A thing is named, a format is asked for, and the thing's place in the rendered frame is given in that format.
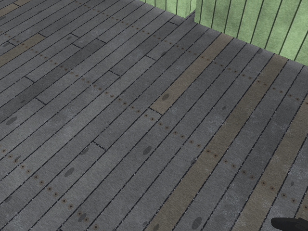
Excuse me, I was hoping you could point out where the robot right hand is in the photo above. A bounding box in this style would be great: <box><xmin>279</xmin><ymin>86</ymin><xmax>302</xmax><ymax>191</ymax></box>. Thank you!
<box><xmin>270</xmin><ymin>218</ymin><xmax>308</xmax><ymax>231</ymax></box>

